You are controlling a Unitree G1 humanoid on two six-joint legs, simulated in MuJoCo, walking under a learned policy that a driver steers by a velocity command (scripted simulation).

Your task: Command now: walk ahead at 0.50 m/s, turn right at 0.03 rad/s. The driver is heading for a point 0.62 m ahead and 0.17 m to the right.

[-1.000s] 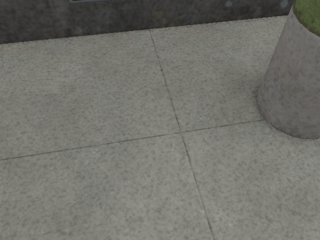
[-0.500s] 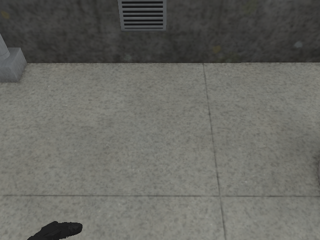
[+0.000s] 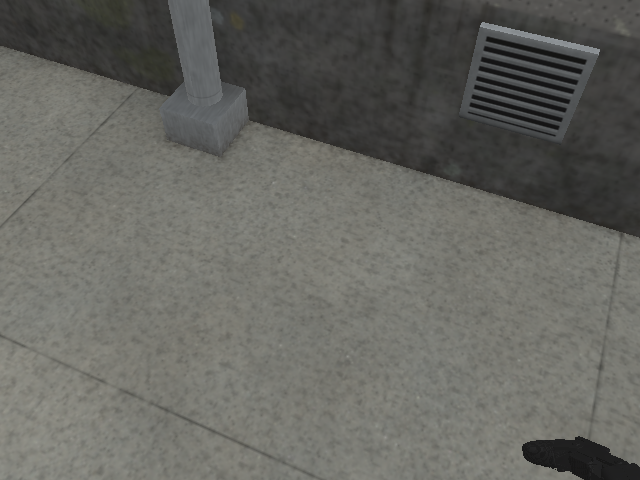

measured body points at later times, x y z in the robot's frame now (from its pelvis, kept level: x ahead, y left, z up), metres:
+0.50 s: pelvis +0.27 -0.02 +0.00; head +0.30 -0.03 +0.45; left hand +0.50 +0.16 -0.11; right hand +0.18 -0.26 -0.14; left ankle +0.12 +0.09 -0.72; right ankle +0.39 -0.13 -0.71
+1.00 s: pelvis +0.52 -0.10 +0.01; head +0.55 -0.13 +0.46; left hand +0.65 +0.14 -0.12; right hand +0.56 -0.40 -0.10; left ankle +0.71 -0.07 -0.70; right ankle +0.39 -0.12 -0.72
